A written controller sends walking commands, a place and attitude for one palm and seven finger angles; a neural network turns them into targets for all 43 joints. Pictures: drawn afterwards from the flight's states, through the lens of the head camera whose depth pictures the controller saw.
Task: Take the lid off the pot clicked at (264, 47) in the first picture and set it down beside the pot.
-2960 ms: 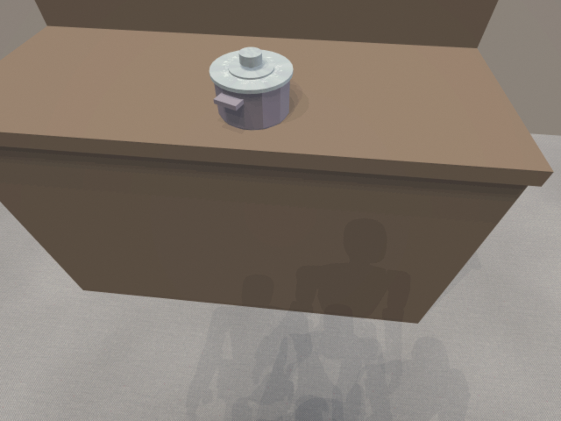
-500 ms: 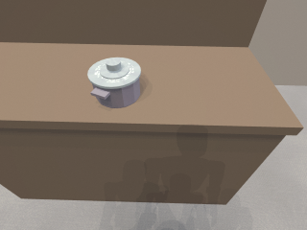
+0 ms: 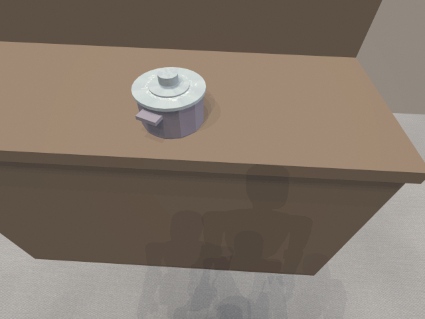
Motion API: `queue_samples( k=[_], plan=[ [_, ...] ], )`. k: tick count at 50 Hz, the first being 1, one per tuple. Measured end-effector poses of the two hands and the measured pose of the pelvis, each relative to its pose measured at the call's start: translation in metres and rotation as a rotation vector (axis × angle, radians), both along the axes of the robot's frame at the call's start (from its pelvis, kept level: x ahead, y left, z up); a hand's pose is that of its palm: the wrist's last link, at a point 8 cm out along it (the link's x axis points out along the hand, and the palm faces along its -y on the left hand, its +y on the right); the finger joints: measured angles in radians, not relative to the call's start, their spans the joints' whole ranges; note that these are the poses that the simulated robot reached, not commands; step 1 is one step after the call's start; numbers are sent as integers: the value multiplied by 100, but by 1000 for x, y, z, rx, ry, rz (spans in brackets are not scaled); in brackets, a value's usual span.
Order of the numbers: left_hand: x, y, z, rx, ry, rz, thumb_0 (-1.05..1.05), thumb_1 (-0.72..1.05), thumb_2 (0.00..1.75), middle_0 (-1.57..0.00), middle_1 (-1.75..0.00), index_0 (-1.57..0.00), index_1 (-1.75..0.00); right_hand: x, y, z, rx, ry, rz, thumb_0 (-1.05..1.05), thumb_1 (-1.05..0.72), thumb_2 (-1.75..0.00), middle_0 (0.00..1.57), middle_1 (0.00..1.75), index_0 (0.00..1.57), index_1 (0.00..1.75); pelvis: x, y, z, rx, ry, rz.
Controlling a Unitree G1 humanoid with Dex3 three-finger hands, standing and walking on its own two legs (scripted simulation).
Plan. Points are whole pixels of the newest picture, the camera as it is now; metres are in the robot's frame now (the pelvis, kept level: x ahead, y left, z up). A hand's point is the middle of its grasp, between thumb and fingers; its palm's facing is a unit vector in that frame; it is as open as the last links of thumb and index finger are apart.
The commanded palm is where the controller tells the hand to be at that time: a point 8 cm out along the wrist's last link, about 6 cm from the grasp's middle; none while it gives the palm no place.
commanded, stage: look again from close up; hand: left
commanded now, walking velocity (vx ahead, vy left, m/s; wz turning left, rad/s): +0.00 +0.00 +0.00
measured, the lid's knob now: (168, 77) +0.58 +0.14 +0.16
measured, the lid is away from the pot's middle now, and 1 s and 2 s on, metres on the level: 0.00 0.00 0.00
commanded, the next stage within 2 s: shuffle to correct the standing spot in 0.78 s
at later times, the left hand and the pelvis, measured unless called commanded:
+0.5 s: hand out of the picture +0.05 +0.23 -0.18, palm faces +0.01 -0.97 -0.23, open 7.4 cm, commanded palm none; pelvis +0.03 +0.03 +0.00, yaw -1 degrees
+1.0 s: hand out of the picture +0.04 +0.20 -0.18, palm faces +0.01 -0.98 -0.19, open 7.4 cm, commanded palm none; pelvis +0.04 +0.02 +0.00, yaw -1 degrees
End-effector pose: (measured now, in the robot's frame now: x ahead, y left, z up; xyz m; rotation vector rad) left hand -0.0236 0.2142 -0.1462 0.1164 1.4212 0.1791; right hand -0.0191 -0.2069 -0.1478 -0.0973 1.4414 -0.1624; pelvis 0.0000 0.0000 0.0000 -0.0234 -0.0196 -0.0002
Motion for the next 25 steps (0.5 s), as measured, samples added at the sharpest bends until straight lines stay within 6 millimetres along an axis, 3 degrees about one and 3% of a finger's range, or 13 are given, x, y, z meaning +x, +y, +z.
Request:
queue_samples(
  k=[5, 12, 18, 25],
  plan=[
    [5, 14, -7, -6, -4, -29, 0, 90, 90, -20, -30, -20, -30, 22, -4, -1, -38, -81, 7, 2, -92, -90, 20, 30, 20, 30, 7, 15, -7, -16, -5, -2],
    [36, 41, -6, 25, -66, -40, 0, 90, 90, -20, -30, -20, -30, 54, 6, 1, -56, -148, 27, 2, -93, -90, 20, 30, 20, 30, 16, 30, -9, -2, 6, -6],
    [54, 57, -2, 45, -95, -57, 0, 91, 90, -19, -30, -20, -30, 80, 9, 8, -58, -194, 39, 2, -93, -90, 20, 30, 20, 30, 23, 34, -6, 8, 18, -17],
    [64, 61, -2, 48, -97, -68, 0, 91, 90, -19, -30, -20, -30, 100, 11, 13, -58, -222, 54, 1, -91, -90, 20, 30, 20, 30, 28, 32, -5, 11, 22, -21]
  ],
)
